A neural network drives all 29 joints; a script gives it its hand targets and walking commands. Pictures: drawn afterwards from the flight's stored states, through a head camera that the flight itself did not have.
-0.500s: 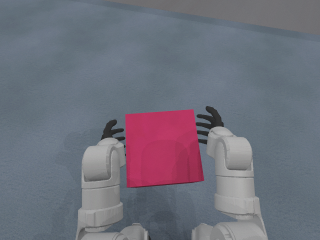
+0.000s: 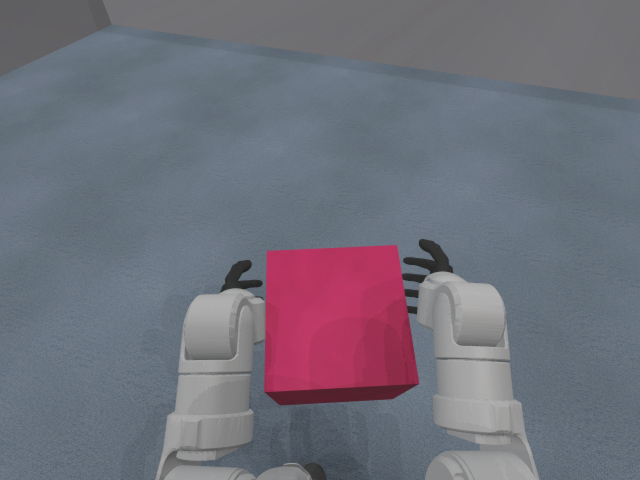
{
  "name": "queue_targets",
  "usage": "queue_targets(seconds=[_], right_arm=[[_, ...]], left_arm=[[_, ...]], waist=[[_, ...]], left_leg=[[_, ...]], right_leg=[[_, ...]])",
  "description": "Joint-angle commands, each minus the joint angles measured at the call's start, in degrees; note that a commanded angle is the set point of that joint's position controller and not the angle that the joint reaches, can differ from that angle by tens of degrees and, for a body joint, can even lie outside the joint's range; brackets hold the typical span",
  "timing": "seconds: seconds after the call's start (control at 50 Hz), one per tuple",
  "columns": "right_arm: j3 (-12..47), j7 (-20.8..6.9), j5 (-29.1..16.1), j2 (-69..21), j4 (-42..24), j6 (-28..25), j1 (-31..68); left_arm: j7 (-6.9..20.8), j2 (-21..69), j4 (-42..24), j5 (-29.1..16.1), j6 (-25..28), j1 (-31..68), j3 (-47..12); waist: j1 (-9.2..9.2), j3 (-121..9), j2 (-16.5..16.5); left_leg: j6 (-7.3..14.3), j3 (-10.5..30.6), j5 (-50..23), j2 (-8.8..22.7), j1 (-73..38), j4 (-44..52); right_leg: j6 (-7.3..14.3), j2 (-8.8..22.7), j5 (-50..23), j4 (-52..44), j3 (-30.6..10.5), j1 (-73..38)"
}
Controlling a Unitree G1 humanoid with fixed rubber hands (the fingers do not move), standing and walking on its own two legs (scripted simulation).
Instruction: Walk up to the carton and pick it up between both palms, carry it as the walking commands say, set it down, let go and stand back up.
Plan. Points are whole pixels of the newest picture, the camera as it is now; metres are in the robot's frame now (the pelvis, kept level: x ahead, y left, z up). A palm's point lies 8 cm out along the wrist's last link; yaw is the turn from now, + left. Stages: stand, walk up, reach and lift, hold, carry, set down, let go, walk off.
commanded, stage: carry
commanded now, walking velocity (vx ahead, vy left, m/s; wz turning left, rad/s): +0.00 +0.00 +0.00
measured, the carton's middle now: (334, 330) +0.31 +0.00 -0.02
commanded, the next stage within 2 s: none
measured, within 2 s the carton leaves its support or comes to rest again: neither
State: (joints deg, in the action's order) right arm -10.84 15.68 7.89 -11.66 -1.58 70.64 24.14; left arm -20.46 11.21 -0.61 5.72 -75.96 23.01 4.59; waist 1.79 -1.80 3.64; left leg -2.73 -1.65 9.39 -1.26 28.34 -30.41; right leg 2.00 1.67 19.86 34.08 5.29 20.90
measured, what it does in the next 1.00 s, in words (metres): walks backwards: right foot, then left foot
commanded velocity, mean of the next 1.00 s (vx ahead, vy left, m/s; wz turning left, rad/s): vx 0.00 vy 0.00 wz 0.00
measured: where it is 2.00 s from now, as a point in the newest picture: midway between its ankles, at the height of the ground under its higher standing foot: outside the picture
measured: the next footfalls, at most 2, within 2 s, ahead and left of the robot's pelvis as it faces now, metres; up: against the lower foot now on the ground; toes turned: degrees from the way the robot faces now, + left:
right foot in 0.18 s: +0.06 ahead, -0.09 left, +0.00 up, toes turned -1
left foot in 0.40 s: +0.00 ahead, +0.10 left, +0.00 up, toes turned +2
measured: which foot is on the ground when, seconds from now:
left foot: down 0.00-0.20, up 0.22-0.38, down 0.40-1.00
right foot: down 0.00-0.08, up 0.10-0.16, down 0.18-1.00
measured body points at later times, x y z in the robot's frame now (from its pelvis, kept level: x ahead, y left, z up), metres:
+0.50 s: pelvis -0.10 -0.01 -0.01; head -0.11 -0.01 +0.44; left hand +0.19 +0.13 +0.05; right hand +0.21 -0.13 +0.05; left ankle -0.04 +0.10 -0.73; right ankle +0.02 -0.09 -0.72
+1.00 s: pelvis -0.15 -0.04 -0.01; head -0.18 -0.04 +0.44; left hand +0.13 +0.10 +0.04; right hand +0.15 -0.16 +0.06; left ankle -0.04 +0.10 -0.72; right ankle +0.02 -0.09 -0.72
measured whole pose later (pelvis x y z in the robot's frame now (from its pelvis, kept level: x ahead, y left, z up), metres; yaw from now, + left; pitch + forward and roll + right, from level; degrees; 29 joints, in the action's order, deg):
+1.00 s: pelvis -0.15 -0.04 -0.01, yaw +1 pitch -1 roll +3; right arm -5.8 8.7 7.1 -9.8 -1.3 64.3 18.8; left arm -10.7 8.6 -2.7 8.4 -69.0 14.7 4.8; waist -0.9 -3.4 -1.8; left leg 1.4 -2.0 16.5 -1.4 27.5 -38.1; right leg 2.7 -0.5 8.0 34.5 3.9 31.1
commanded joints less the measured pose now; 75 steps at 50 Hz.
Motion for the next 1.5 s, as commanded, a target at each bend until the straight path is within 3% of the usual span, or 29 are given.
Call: queue_targets(seconds=[0.0,0.06,0.12,0.18,0.2,0.24,0.28,0.36,0.42,0.56,0.7,0.8,0.88,0.92,0.98,1.06,1.08,1.12,1.14,1.16,1.22,1.26,1.28,1.3,1.32,1.34,1.36,1.42,1.48], right_arm=[[36.76,-23.43,-25.70,-64.51,1.69,1.13,27.76],[36.39,-23.20,-26.57,-65.41,-0.71,0.90,32.40],[32.45,-24.01,-24.83,-62.31,5.09,1.35,31.71],[32.52,-24.54,-24.43,-64.10,5.58,0.53,29.10],[32.70,-24.05,-24.77,-63.41,4.33,1.07,29.89],[36.01,-23.72,-26.75,-64.52,1.60,0.34,32.49],[36.09,-22.42,-26.09,-65.28,0.27,-1.64,31.32],[38.34,-22.33,-29.37,-63.64,-6.49,-2.20,34.48],[35.03,-22.70,-26.97,-59.80,-0.16,-2.59,27.95],[40.62,-22.21,-26.79,-60.78,-8.76,-2.77,27.27],[41.19,-23.64,-26.31,-62.79,-3.95,-3.70,25.76],[34.81,-22.68,-19.93,-56.44,3.16,-6.66,19.85],[42.37,-23.38,-25.36,-61.28,-5.90,-6.28,22.39],[38.73,-23.42,-22.10,-59.58,-0.52,-6.33,20.97],[44.74,-22.68,-27.02,-61.51,-9.53,-5.47,19.92],[43.14,-22.62,-25.04,-59.07,-10.41,-4.86,17.82],[32.77,-23.51,-17.03,-56.79,10.63,-5.94,12.93],[37.92,-23.61,-23.56,-60.24,-0.53,-6.19,16.54],[37.74,-23.81,-23.54,-61.21,-0.93,-6.88,13.31],[28.37,-24.23,-14.91,-57.39,10.33,-10.17,15.07],[38.41,-24.09,-21.26,-56.70,-3.37,-13.80,26.39],[43.09,-23.00,-25.32,-56.63,-13.10,-11.79,25.87],[32.28,-22.50,-16.38,-51.60,6.99,-11.94,18.10],[8.71,-22.78,3.96,-42.21,44.87,-20.92,6.48],[25.42,-23.08,-9.45,-46.35,15.27,-24.87,3.11],[45.52,-21.90,-22.47,-56.06,-15.62,-21.19,15.81],[47.06,-22.43,-24.14,-57.17,-15.45,-18.23,27.07],[40.39,-21.55,-20.10,-54.06,2.81,-17.68,33.13],[36.67,-21.79,-17.49,-51.29,7.22,-19.50,27.52]], left_arm=[[28.78,58.94,-11.35,-27.18,6.08,44.11,-30.30],[28.42,60.42,-10.82,-27.14,5.53,49.56,-30.62],[28.48,58.32,-3.15,-24.95,5.16,40.36,-29.22],[27.81,59.15,-10.87,-26.98,6.82,47.15,-32.05],[27.98,59.96,-11.58,-27.40,6.31,49.49,-30.68],[28.16,60.00,-12.91,-28.13,6.76,49.69,-30.74],[29.09,59.31,-16.71,-30.01,6.84,53.01,-31.51],[27.73,57.81,-13.10,-26.84,6.87,44.52,-29.16],[27.43,56.55,-9.18,-25.52,8.32,42.92,-28.41],[27.03,56.81,-16.57,-26.09,8.06,40.35,-31.84],[28.15,56.74,-15.41,-23.62,10.09,40.66,-31.22],[27.71,49.65,-3.97,-16.40,12.72,29.08,-24.18],[27.87,54.05,-18.51,-22.89,13.20,37.25,-32.62],[28.06,51.54,-11.28,-20.09,13.15,33.80,-28.99],[27.25,52.08,-24.12,-24.86,12.42,35.84,-34.95],[27.42,52.02,-21.73,-23.06,10.65,33.78,-35.77],[28.19,47.49,-6.37,-16.44,12.41,34.28,-26.50],[28.20,51.38,-18.68,-21.09,12.71,36.28,-33.39],[28.71,52.90,-21.46,-23.85,13.10,39.26,-34.79],[29.04,50.55,-7.36,-16.38,16.71,38.00,-25.95],[27.46,47.96,-15.55,-18.30,22.51,35.14,-30.39],[26.49,52.64,-22.51,-24.21,20.05,33.12,-35.01],[26.62,47.34,-5.53,-15.07,20.68,27.24,-24.47],[27.21,36.72,35.02,6.43,28.39,15.05,1.09],[26.86,40.76,-5.24,-8.18,32.75,22.35,-19.39],[27.84,50.35,-34.32,-25.78,28.93,33.01,-41.23],[27.80,51.89,-32.22,-26.69,25.74,40.57,-40.80],[26.91,42.24,-21.49,-21.88,26.81,56.26,-32.85],[26.50,39.43,-17.06,-17.38,27.99,48.13,-31.03]], waist=[[-3.02,-28.17,-7.97],[-1.77,-26.43,9.49],[1.44,-20.67,19.95],[2.77,-23.01,0.80],[0.66,-20.23,-27.47],[-2.60,-18.20,-16.60],[-2.41,-22.53,-9.12],[-2.55,-26.46,-10.39],[-1.27,-23.52,8.14],[-0.74,-30.37,-1.86],[-2.31,-23.75,-14.91],[-2.08,-23.36,-3.65],[-1.82,-19.22,0.76],[-1.14,-21.98,-5.00],[-2.28,-26.62,-16.87],[-4.37,-25.42,-10.78],[-5.03,-21.88,-15.57],[-5.32,-25.04,9.54],[-4.02,-21.73,20.28],[-2.21,-20.90,16.12],[2.25,-21.87,3.14],[1.92,-22.14,-13.50],[0.44,-18.41,-23.90],[-1.77,-15.79,-15.04],[-2.41,-14.15,-5.79],[-1.83,-16.73,-11.58],[-2.25,-15.97,-6.29],[-1.79,-17.41,-19.41],[-2.47,-17.78,-8.95]], left_leg=[[2.25,3.52,5.85,4.54,-23.28,-5.93],[3.03,19.84,22.27,14.93,-12.91,20.09],[-11.16,6.93,35.97,10.29,9.26,33.74],[-14.16,-5.19,22.27,-0.18,2.25,5.35],[-5.60,-2.79,23.75,-2.05,-4.77,-32.70],[-0.16,3.07,14.54,1.10,-5.16,-45.39],[1.95,-1.59,10.03,0.46,-11.87,-29.29],[5.72,0.14,17.92,-0.53,-18.45,2.21],[10.39,23.95,20.33,17.47,-16.54,14.86],[5.18,7.53,2.17,6.89,-9.08,1.77],[5.94,-0.54,13.72,-1.05,-15.22,-8.01],[7.03,6.69,18.67,3.02,-12.70,3.15],[6.73,9.63,27.60,6.09,0.47,9.63],[5.55,7.24,25.30,4.80,1.87,5.12],[5.66,-4.18,12.96,-2.63,-16.16,-16.15],[8.87,-6.68,17.13,-3.28,-25.02,-14.82],[8.82,-8.83,22.35,-4.72,-28.53,-12.04],[12.63,4.93,25.53,3.46,-18.82,-3.55],[16.92,26.35,42.35,18.39,7.36,20.61],[15.07,26.16,40.21,21.84,18.50,25.89],[-0.61,5.88,29.90,13.30,31.32,13.97],[2.28,1.48,22.54,4.95,13.03,-11.12],[2.16,0.07,20.39,1.42,2.73,-26.26],[0.86,1.12,14.40,3.95,4.74,-30.01],[-0.59,3.80,9.96,4.59,9.49,-27.84],[1.32,4.02,11.47,2.89,9.59,-25.74],[2.53,5.11,6.10,5.84,1.11,-26.81],[4.06,-1.36,5.82,2.43,-13.67,-22.56],[8.39,2.61,9.13,4.26,-25.64,-5.74]], right_leg=[[1.39,7.54,13.76,-8.20,-7.17,7.54],[-1.22,-2.82,7.78,11.06,-1.44,1.18],[1.04,-9.54,10.75,17.18,9.88,-15.59],[5.41,-3.79,14.10,-3.19,0.79,-17.62],[10.11,13.73,24.89,-19.87,-25.39,4.61],[10.38,19.66,28.95,-27.49,-30.17,15.82],[1.91,8.81,9.57,-19.56,-10.12,10.87],[2.89,8.72,13.98,-11.27,-13.73,1.82],[-3.13,0.86,2.05,0.85,-5.83,6.52],[0.62,4.37,-11.27,-5.99,-11.19,-10.37],[-0.71,9.96,17.32,-22.25,-17.76,4.70],[-2.65,5.39,12.61,-14.53,-11.00,3.72],[-2.63,2.57,9.77,-6.57,-8.74,-3.47],[-1.21,4.44,12.99,-6.65,-11.58,-5.28],[-4.29,9.40,15.58,-23.00,-16.15,5.70],[-7.83,8.60,19.84,-23.36,-8.62,15.23],[-12.19,7.02,22.60,-26.46,-7.45,20.53],[-8.56,-1.68,12.62,8.06,3.17,15.86],[-6.13,-8.28,8.34,38.19,2.80,1.15],[-3.28,-7.21,4.81,48.34,-2.84,-6.88],[1.47,-3.27,7.29,34.37,-7.01,-20.92],[3.08,-1.38,15.08,3.21,-12.10,-9.52],[4.62,4.18,27.70,-14.98,-24.92,4.47],[5.90,12.67,28.33,-18.66,-36.32,4.08],[6.99,15.27,22.38,-16.58,-38.19,-0.77],[6.42,17.88,28.72,-21.04,-44.47,1.70],[7.16,17.39,32.77,-18.66,-43.48,10.49],[0.13,8.67,20.13,-16.40,-22.13,15.98],[-2.07,5.01,13.88,-14.68,-20.90,17.56]])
